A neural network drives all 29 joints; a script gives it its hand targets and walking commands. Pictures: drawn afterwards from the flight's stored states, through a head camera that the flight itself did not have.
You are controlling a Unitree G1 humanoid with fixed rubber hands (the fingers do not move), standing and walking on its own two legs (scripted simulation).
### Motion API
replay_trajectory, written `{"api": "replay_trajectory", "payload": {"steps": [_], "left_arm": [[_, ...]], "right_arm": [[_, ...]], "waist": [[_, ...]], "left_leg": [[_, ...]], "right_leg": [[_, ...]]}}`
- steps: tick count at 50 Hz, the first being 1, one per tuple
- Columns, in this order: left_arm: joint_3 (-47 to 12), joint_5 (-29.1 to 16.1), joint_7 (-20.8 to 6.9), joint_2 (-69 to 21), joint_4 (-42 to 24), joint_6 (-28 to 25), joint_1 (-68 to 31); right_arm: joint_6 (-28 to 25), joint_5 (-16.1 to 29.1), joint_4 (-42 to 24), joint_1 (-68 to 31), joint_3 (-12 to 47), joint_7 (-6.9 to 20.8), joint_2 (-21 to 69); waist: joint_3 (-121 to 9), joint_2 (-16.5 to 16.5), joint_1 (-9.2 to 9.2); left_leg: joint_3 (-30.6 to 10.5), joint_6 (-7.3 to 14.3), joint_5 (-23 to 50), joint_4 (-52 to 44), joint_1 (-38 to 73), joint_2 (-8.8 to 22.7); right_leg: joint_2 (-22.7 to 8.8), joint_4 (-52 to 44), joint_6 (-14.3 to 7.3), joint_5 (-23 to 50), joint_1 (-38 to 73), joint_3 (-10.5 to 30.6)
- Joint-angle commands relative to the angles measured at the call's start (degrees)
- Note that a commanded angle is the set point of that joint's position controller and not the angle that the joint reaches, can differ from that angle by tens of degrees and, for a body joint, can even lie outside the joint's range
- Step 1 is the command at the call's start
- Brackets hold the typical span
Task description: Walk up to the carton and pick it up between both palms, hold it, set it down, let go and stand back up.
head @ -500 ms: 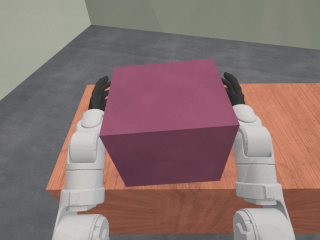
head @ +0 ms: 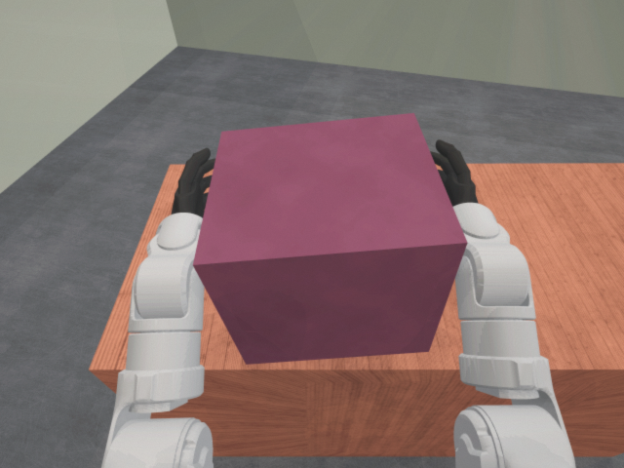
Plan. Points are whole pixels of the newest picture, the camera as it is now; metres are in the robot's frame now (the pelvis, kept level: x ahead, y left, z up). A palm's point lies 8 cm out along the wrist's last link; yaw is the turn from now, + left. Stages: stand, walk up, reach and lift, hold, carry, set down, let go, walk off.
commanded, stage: hold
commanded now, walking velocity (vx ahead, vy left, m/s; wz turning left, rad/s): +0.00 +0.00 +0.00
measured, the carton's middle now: (326, 243) +0.33 -0.01 +0.14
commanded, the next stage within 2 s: none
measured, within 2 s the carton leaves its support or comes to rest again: neither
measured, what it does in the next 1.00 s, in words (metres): stands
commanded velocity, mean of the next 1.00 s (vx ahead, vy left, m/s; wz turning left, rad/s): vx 0.00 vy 0.00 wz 0.00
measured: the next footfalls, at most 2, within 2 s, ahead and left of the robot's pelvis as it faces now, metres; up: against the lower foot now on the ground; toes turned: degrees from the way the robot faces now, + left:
none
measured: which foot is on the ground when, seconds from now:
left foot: down 0.00-1.00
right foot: down 0.00-1.00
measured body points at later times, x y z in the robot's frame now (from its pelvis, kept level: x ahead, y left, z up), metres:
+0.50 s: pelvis +0.00 +0.00 +0.00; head +0.00 +0.00 +0.45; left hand +0.38 +0.15 +0.16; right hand +0.37 -0.17 +0.16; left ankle +0.00 +0.14 -0.75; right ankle +0.05 -0.14 -0.75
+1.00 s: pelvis +0.00 +0.00 +0.00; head +0.00 +0.00 +0.45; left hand +0.38 +0.15 +0.16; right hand +0.37 -0.17 +0.16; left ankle +0.00 +0.14 -0.75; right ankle +0.05 -0.14 -0.75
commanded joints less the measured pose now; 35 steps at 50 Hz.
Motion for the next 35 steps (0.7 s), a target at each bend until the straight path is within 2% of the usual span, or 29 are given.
{"api": "replay_trajectory", "payload": {"steps": [1,11,17,23,27,32,35], "left_arm": [[-26.32,-8.39,-8.24,-28.44,-12.11,-3.5,-39.8],[-26.22,-8.32,-8.17,-28.64,-11.32,-3.63,-38.94],[-26.29,-8.32,-8.03,-28.04,-12.05,-3.78,-39.56],[-25.56,-7.85,-7.99,-28.0,-11.65,-3.92,-39.44],[-25.48,-7.97,-8.08,-28.1,-11.37,-3.95,-39.88],[-25.59,-8.09,-7.9,-27.78,-10.73,-3.91,-39.64],[-25.25,-7.96,-8.01,-28.09,-9.84,-3.85,-39.31]], "right_arm": [[-3.79,7.86,-12.52,-38.78,26.89,7.34,27.47],[-4.07,7.77,-13.49,-39.04,26.93,7.29,27.18],[-4.06,7.94,-12.69,-38.61,26.82,7.32,27.07],[-4.19,7.56,-13.42,-39.41,26.98,7.36,26.91],[-4.12,7.7,-12.22,-39.21,26.54,7.22,27.31],[-4.3,7.59,-12.11,-39.19,26.56,7.1,26.61],[-4.22,7.51,-11.57,-39.16,25.84,7.14,26.63]], "waist": [[-30.52,0.72,-0.42],[-30.75,-0.03,-0.11],[-30.66,0.51,-0.11],[-31.21,-0.6,0.09],[-30.58,0.36,0.12],[-30.35,-0.11,0.23],[-29.8,0.71,-0.24]], "left_leg": [[3.39,-0.81,8.97,-0.76,-2.86,-3.73],[3.28,-0.67,10.36,-0.81,-2.77,-3.75],[3.52,-0.65,8.85,-1.0,-2.79,-3.93],[3.51,-0.28,8.05,-1.24,-3.16,-3.85],[3.68,-0.42,7.94,-1.12,-3.67,-3.98],[3.64,-0.53,7.55,-1.25,-3.27,-3.9],[3.61,-0.65,7.37,-1.17,-3.27,-3.85]], "right_leg": [[3.95,5.23,0.22,9.03,22.6,-0.68],[3.95,5.23,0.33,10.16,22.9,-0.44],[4.0,4.98,0.39,9.37,22.35,-0.74],[3.81,5.23,0.64,8.96,22.85,-0.61],[3.87,5.27,0.53,9.06,22.66,-0.61],[4.04,5.03,0.53,8.26,22.09,-0.84],[3.95,5.07,0.32,7.79,21.73,-0.69]]}}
